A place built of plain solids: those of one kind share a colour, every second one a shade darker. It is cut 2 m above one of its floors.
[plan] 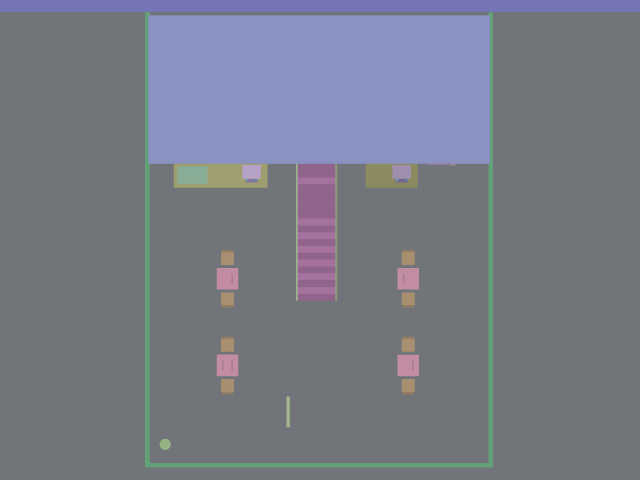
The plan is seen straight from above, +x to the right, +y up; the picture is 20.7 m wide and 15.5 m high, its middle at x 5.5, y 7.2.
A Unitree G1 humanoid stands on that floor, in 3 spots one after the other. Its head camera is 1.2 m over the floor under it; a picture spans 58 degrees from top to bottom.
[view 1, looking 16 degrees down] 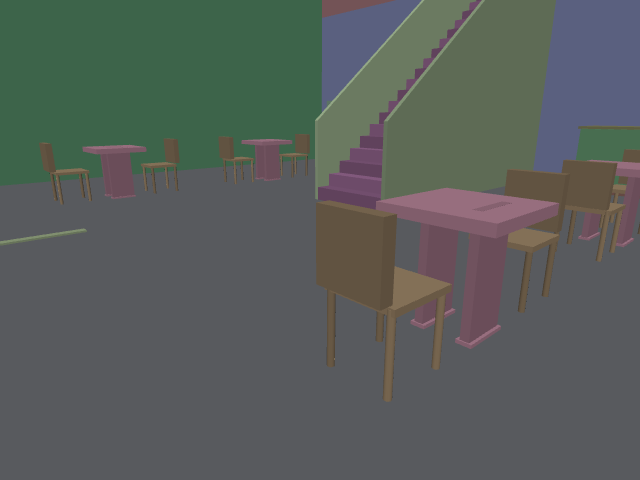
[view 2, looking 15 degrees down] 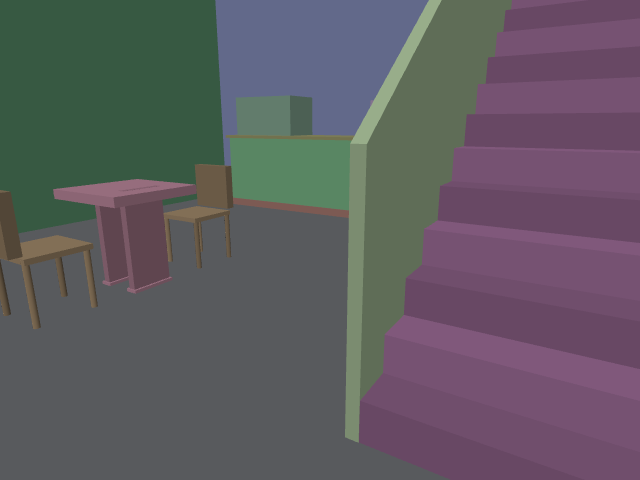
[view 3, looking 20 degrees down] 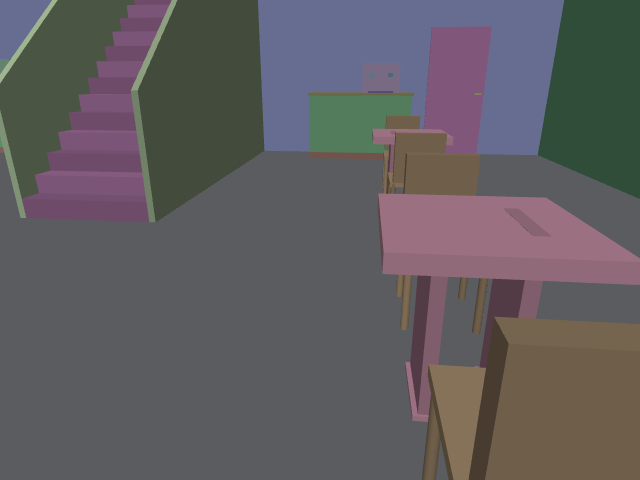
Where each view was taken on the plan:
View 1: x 9.54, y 1.00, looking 138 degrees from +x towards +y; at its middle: side_chair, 1.90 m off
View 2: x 5.39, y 3.94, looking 121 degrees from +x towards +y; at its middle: ground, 4.64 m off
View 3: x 7.94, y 1.65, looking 96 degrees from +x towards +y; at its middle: ground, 3.51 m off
